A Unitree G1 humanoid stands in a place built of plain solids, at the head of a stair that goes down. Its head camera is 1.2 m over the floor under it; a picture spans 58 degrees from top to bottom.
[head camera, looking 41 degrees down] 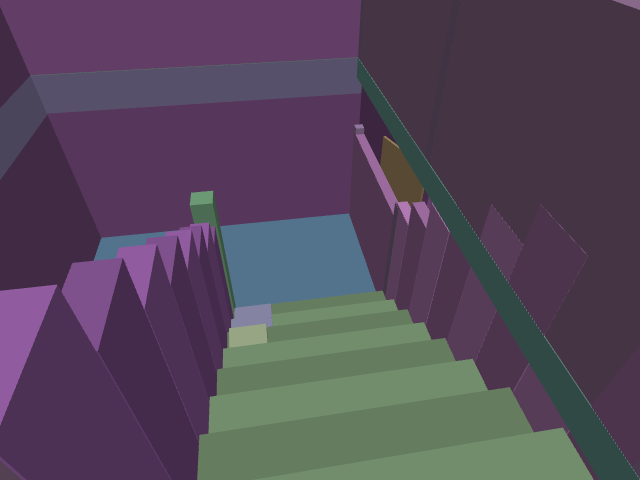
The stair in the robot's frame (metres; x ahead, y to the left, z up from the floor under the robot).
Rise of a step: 0.18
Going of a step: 0.25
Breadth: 1.20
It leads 9 degrees to the left of straight ahead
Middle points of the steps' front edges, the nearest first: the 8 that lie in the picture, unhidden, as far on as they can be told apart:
0.57 -0.20 -0.18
0.81 -0.16 -0.35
1.06 -0.12 -0.53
1.31 -0.08 -0.71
1.55 -0.04 -0.89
1.80 0.00 -1.06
2.05 0.04 -1.24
2.30 0.08 -1.42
